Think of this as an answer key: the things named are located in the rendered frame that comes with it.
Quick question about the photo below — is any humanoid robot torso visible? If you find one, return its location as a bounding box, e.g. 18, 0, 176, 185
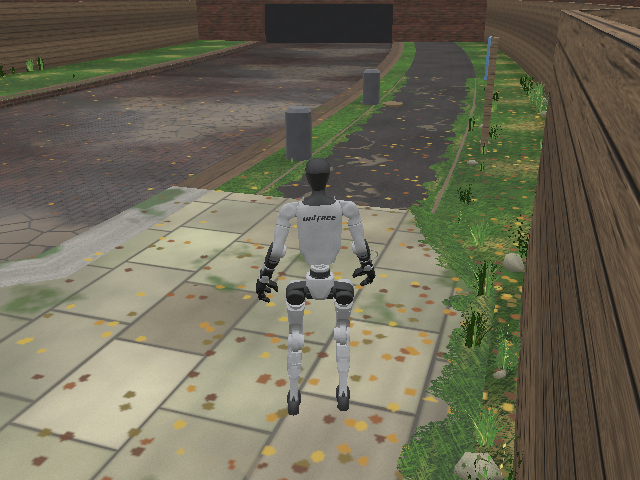
296, 196, 343, 300

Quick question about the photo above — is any left robot hand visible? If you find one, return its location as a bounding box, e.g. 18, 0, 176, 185
256, 279, 278, 303

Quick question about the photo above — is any robot right forearm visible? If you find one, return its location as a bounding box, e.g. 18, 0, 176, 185
356, 239, 373, 271

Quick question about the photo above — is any right robot upper arm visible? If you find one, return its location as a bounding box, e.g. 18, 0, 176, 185
339, 200, 367, 254

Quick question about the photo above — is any right robot hand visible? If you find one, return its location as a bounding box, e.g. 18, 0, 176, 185
352, 267, 376, 286

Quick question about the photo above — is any right robot shin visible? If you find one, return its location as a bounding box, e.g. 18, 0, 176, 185
336, 327, 350, 397

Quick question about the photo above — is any left robot upper arm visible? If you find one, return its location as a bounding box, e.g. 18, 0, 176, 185
270, 202, 298, 258

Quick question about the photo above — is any robot left forearm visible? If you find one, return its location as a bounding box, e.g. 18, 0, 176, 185
258, 242, 280, 283

